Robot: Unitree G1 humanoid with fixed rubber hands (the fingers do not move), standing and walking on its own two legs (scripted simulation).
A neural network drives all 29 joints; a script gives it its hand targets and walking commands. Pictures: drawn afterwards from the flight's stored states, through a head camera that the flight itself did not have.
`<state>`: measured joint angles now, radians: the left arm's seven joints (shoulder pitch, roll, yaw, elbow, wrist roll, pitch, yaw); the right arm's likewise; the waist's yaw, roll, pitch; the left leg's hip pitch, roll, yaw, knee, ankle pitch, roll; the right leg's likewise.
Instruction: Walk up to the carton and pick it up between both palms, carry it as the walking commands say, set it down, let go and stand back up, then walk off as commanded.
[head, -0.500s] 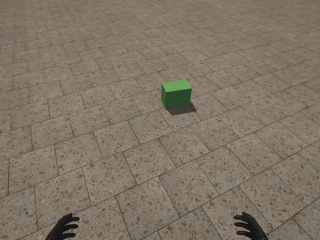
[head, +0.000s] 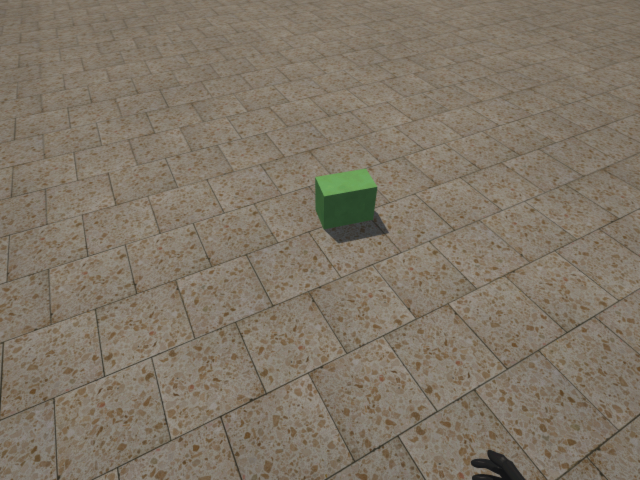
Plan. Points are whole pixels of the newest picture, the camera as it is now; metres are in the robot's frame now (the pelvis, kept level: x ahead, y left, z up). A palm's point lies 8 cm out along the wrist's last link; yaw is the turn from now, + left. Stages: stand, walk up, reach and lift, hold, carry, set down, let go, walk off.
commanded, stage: walk up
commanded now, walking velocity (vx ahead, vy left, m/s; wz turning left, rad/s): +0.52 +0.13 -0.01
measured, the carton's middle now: (344, 198) +1.43 -0.11 -0.67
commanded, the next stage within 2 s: none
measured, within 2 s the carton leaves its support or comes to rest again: neither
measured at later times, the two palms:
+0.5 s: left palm (139, 402) +0.29 +0.28 -0.13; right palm (470, 404) +0.27 -0.21 -0.10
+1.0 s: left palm (190, 300) +0.45 +0.23 -0.09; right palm (452, 256) +0.55 -0.25 -0.09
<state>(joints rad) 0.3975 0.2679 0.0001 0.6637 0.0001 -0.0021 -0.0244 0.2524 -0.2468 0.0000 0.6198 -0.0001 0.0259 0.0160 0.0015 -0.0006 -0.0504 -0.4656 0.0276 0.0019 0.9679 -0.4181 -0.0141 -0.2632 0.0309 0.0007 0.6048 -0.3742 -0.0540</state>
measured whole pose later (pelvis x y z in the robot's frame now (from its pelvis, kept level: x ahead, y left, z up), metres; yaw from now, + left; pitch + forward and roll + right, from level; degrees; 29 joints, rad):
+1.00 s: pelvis +0.42 -0.02 +0.01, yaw -1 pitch +1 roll +2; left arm 0.44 0.24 0.00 0.72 0.00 -0.03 -0.03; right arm 0.24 -0.24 0.00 0.63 0.00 0.01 0.04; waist 0.00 0.00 -0.02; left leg -0.61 0.06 0.03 0.99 -0.26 -0.05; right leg -0.15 -0.04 -0.02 0.48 -0.35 -0.01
